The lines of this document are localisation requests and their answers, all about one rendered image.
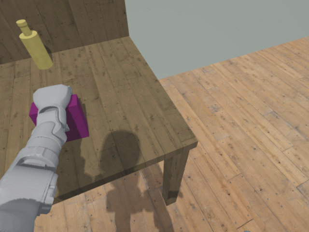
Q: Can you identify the robot left hand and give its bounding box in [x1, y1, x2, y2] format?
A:
[33, 84, 73, 132]

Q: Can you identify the left robot forearm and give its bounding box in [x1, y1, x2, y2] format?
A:
[0, 103, 67, 192]

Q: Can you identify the sponge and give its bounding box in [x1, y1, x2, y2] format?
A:
[29, 94, 89, 142]

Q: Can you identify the table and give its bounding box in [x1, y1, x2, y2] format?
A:
[0, 0, 198, 206]

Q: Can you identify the left robot upper arm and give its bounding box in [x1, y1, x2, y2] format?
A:
[0, 165, 58, 232]

